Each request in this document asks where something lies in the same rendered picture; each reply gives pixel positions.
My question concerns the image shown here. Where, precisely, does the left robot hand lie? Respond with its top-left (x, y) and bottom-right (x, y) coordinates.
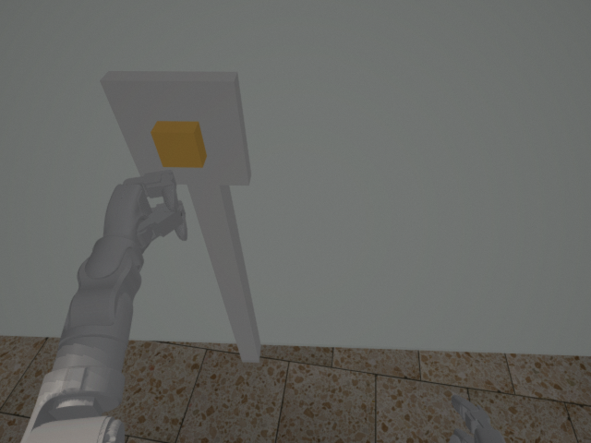
top-left (103, 170), bottom-right (187, 254)

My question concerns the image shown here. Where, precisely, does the panel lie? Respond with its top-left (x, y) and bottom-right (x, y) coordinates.
top-left (100, 71), bottom-right (261, 363)

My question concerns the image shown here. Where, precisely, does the button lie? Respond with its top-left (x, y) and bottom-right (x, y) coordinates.
top-left (151, 121), bottom-right (207, 168)

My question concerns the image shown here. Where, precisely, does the robot left forearm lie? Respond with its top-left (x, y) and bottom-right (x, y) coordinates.
top-left (20, 235), bottom-right (144, 443)

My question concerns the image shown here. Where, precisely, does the right robot hand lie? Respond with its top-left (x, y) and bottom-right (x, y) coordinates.
top-left (449, 395), bottom-right (506, 443)

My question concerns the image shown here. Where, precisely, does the left robot upper arm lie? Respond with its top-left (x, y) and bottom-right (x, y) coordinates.
top-left (26, 415), bottom-right (125, 443)

